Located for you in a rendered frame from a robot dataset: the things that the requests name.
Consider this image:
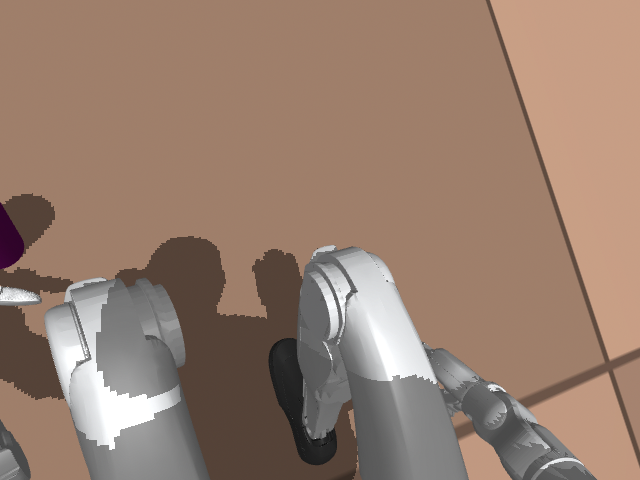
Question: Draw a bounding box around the right robot hand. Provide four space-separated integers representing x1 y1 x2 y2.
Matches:
421 341 485 417

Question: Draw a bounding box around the right robot arm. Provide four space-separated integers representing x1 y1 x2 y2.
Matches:
461 381 597 480

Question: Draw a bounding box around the left robot hand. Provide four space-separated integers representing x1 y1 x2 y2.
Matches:
0 286 42 306

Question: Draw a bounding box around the left robot arm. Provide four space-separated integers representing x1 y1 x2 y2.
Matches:
0 420 31 480

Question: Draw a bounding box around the right robot foot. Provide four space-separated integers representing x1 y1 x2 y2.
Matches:
269 338 337 465

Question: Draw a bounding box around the bottle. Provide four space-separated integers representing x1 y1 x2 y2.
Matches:
0 202 24 269

